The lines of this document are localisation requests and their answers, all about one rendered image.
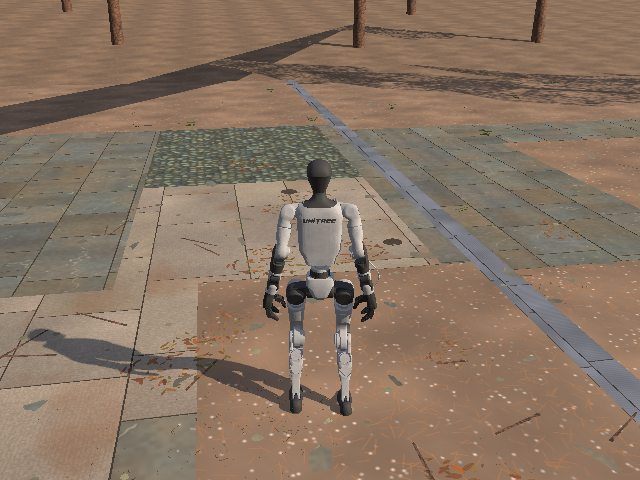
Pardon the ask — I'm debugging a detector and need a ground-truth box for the right robot shin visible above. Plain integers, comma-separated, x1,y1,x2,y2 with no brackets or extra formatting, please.
337,333,352,402

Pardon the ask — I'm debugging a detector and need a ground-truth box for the robot right forearm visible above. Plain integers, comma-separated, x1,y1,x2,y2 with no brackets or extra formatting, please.
354,244,374,295

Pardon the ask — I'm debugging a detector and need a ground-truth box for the robot right upper arm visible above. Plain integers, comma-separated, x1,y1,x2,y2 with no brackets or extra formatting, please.
340,202,365,259

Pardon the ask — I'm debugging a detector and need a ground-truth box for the robot left upper arm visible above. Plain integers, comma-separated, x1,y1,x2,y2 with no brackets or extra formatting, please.
274,203,299,260

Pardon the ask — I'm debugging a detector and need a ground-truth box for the robot right hand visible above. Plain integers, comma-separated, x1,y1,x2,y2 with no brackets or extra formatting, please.
353,292,377,322

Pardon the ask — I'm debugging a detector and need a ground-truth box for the robot left hand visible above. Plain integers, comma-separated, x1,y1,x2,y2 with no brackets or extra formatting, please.
263,292,286,321

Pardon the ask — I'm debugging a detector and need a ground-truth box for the left robot thigh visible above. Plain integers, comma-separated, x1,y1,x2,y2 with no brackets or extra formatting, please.
286,279,307,348

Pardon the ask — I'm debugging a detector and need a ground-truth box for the robot left forearm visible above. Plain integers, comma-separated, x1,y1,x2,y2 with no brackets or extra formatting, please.
265,244,285,295

